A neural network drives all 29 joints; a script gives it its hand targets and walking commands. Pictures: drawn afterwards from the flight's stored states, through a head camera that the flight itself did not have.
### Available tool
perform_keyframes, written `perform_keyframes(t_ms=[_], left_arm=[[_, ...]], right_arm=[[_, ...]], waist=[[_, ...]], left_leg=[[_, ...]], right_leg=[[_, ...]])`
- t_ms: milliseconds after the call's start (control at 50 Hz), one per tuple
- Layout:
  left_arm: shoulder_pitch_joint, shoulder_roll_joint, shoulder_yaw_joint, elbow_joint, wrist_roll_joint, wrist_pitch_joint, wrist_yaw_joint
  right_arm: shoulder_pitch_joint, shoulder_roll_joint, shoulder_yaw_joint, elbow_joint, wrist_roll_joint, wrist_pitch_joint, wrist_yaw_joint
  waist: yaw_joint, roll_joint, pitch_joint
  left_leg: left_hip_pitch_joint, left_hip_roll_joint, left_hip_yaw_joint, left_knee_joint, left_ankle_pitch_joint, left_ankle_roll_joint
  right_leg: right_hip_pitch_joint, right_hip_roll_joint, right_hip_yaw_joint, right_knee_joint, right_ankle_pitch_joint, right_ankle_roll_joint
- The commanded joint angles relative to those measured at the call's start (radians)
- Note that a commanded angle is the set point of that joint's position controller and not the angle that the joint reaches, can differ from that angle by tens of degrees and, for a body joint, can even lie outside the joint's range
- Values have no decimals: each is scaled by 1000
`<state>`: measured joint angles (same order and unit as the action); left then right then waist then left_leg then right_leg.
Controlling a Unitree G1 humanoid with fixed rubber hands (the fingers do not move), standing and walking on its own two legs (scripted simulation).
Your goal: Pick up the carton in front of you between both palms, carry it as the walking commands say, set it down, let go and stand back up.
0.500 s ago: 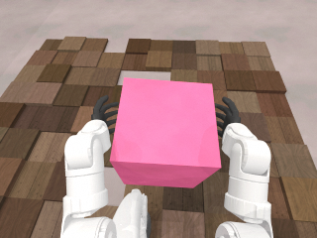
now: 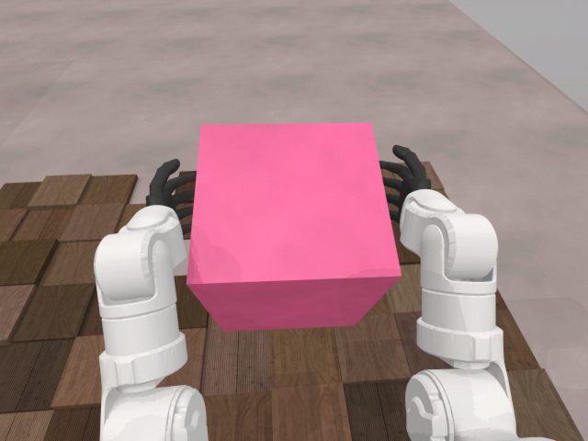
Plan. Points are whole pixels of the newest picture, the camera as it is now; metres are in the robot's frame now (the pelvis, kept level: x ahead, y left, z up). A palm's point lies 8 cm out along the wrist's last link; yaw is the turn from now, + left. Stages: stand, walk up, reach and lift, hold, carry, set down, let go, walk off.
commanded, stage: carry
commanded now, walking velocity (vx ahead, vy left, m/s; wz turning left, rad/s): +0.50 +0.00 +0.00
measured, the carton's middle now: (288, 239) +0.37 +0.00 +0.10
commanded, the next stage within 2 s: none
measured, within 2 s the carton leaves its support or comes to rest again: neither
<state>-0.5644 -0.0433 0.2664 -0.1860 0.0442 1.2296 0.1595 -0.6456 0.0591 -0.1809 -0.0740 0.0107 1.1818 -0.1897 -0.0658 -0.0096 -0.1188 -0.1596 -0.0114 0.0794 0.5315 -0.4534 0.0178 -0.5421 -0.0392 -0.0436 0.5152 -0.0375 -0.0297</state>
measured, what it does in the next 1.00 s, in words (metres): walks ahead: left foot, then right foot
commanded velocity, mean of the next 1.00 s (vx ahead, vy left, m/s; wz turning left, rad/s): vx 0.50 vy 0.00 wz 0.00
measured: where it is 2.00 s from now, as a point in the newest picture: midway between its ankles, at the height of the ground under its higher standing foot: (275, 205)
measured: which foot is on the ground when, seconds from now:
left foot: down 0.00-0.06, up 0.08-0.36, down 0.38-0.76, up 0.78-1.00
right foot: down 0.00-0.42, up 0.44-0.74, down 0.76-1.00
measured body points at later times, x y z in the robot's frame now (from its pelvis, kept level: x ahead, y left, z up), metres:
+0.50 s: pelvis +0.30 -0.01 +0.00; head +0.34 -0.02 +0.45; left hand +0.67 +0.11 +0.08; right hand +0.64 -0.19 +0.08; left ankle +0.34 +0.06 -0.73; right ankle +0.19 -0.11 -0.64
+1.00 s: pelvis +0.65 -0.06 +0.01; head +0.64 -0.07 +0.46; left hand +0.93 +0.12 +0.12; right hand +0.96 -0.19 +0.12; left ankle +0.70 +0.07 -0.69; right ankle +0.60 -0.13 -0.74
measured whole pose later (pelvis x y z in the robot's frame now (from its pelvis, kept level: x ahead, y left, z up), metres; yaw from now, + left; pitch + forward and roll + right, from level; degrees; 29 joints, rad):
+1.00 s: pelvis +0.65 -0.06 +0.01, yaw +2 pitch +5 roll +1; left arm -0.22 -0.14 0.15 -0.39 0.05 1.21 0.15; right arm -0.23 0.14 -0.12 -0.40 -0.08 1.20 -0.13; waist 0.06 -0.01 -0.12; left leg -0.58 0.04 0.07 0.81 -0.25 -0.02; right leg -0.16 0.01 -0.14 0.31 -0.26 -0.07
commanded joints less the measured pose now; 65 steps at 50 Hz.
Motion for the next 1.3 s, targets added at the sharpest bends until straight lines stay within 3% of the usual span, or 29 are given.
perform_keyframes(t_ms=[0, 20, 40, 60, 100, 220, 300, 360, 380, 400, 420, 460, 480, 560, 620, 700, 720, 740, 760, 780, 840, 980, 1100, 1160, 1180, 1200, 1220, 1240, 1280], left_arm=[[-665, -644, -575, 23, -270, 31, -59], [-702, -635, -564, 46, -269, 37, -55], [-656, -648, -551, 80, -276, 42, -53], [-653, -648, -532, 88, -281, 47, -51], [-752, -699, -544, 42, -323, 57, -54], [-901, -890, -591, 7, -398, 31, -114], [-786, -953, -632, 115, -367, 2, -147], [-736, -989, -645, 132, -319, -33, -156], [-727, -985, -647, 115, -296, -45, -156], [-695, -1014, -648, 102, -285, -51, -163], [-674, -1013, -647, 112, -264, -64, -161], [-595, -1014, -632, 105, -217, -89, -154], [-554, -1020, -631, 101, -196, -103, -152], [-409, -1025, -685, 57, -155, -151, -147], [-307, -1012, -735, -3, -164, -169, -150], [-202, -974, -813, -139, -227, -152, -165], [-171, -956, -822, -177, -242, -140, -169], [-129, -925, -817, -201, -250, -125, -171], [-151, -880, -815, -200, -260, -110, -167], [-129, -877, -829, -228, -292, -96, -167], [-168, -903, -860, -299, -345, -61, -179], [-207, -819, -851, -271, -374, -13, -194], [-341, -732, -757, -121, -329, -13, -155], [-417, -729, -710, -33, -305, -22, -123], [-438, -730, -695, -11, -291, -25, -113], [-476, -721, -675, 10, -274, -29, -102], [-478, -755, -650, 26, -264, -33, -95], [-493, -749, -638, 40, -257, -36, -86], [-517, -842, -620, 81, -247, -57, -83]], right_arm=[[-549, 689, 519, -37, 259, 59, 87], [-582, 693, 508, -36, 262, 72, 84], [-601, 694, 508, -49, 273, 83, 81], [-632, 711, 507, -50, 276, 93, 80], [-664, 736, 451, -28, 254, 104, 65], [-675, 857, 455, 13, 165, 85, 71], [-566, 898, 480, 67, 123, 55, 96], [-548, 957, 531, 67, 160, 15, 135], [-523, 990, 553, 61, 180, -4, 149], [-525, 1002, 569, 50, 191, -25, 159], [-516, 1040, 608, 45, 216, -30, 171], [-557, 1118, 689, -1, 287, -54, 198], [-562, 1142, 717, -24, 313, -68, 210], [-463, 1150, 769, -76, 339, -109, 237], [-321, 1104, 781, -110, 318, -120, 240], [-138, 1005, 797, -216, 281, -108, 225], [-98, 972, 800, -251, 272, -96, 219], [-94, 929, 795, -287, 265, -82, 214], [-81, 942, 804, -308, 270, -54, 211], [-63, 902, 789, -348, 267, -37, 208], [-42, 891, 763, -367, 243, -6, 200], [-28, 829, 708, -314, 184, 28, 172], [-216, 730, 663, -228, 184, 37, 141], [-291, 697, 606, -145, 183, 29, 125], [-293, 685, 582, -111, 177, 23, 119], [-296, 688, 562, -77, 178, 19, 115], [-352, 675, 545, -55, 184, 5, 113], [-353, 749, 569, -26, 217, 1, 117], [-445, 862, 605, -43, 270, -25, 135]], waist=[[35, 110, -225], [62, -22, -313], [133, -144, -389], [138, -250, -393], [171, -84, -402], [138, -142, -311], [73, -161, -301], [-50, -17, -398], [-90, 36, -436], [-66, 324, -427], [-18, 241, -434], [-16, 60, -375], [-5, 48, -355], [-5, 102, -313], [-4, 159, -310], [34, 132, -329], [71, 120, -352], [117, 14, -382], [87, -228, -420], [106, -224, -407], [94, -29, -282], [106, -93, -175], [118, -134, -92], [44, -142, -156], [-4, -74, -233], [-38, 37, -301], [-15, 319, -393], [-6, 305, -377], [-1, 73, -343]], left_leg=[[147, 133, -57, 112, 618, 84], [-22, 88, -11, 322, 604, 49], [-293, 52, -6, 517, 396, 2], [-537, -14, -22, 690, -74, -29], [-726, 7, -71, 785, -71, -9], [-615, 35, -39, 421, 97, -23], [-277, -5, 98, 118, 259, -6], [175, -52, 174, -19, 259, 18], [368, 14, -6, -8, 175, 60], [458, 248, -496, -99, 375, 222], [474, 315, -601, -108, 491, 271], [384, 314, -497, -100, 563, 241], [346, 312, -473, -127, 544, 227], [265, 278, -310, -168, 591, 200], [259, 221, -163, -139, 720, 137], [158, 148, 6, 15, 850, 35], [37, 128, 27, 130, 780, 9], [-130, 92, 38, 314, 461, -19], [-438, -26, 10, 560, -31, -52], [-594, -13, -54, 698, -81, -30], [-584, 73, -86, 544, 67, -12], [-517, 60, 16, 171, 299, -37], [-416, 40, 65, 50, 487, 28], [-169, -25, 134, 11, 416, 55], [18, -60, 171, -30, 375, 46], [212, 26, 37, -11, 298, 40], [424, 325, -523, -112, 155, 215], [403, 341, -649, -214, 156, 224], [287, 303, -472, -164, 319, 196]], right_leg=[[201, 59, -105, -160, 74, -21], [492, 22, -62, -97, 122, -62], [770, -85, 110, -72, 98, -117], [898, -224, 334, -43, 271, -158], [897, -295, 495, -82, 35, -237], [627, -167, 251, -171, -188, -165], [481, -131, 108, -177, 46, -111], [355, -77, -50, 224, 338, -54], [133, -3, -46, 426, 178, -36], [-151, 167, -53, 757, -351, 4], [-230, 114, 69, 866, -422, -11], [-260, 35, 84, 800, -396, -5], [-250, 12, 82, 701, -394, 2], [-114, 30, 2, 283, -384, 15], [-12, 56, -58, 81, -119, 15], [367, 91, -164, -183, 132, -4], [546, 52, -126, -141, 84, -27], [717, -100, 65, -90, 169, -40], [935, -324, 466, -79, 303, -206], [944, -359, 551, -126, 145, -268], [751, -299, 372, -204, 232, -179], [625, -195, 109, -293, 177, -128], [562, -160, -3, -240, 294, -96], [529, -142, -73, -24, 523, -67], [476, -92, -137, 199, 472, -37], [306, -56, -123, 451, 203, -17], [-33, 100, -69, 787, -235, 22], [-144, 101, 45, 901, -421, -2], [-166, 23, 64, 886, -351, -22]])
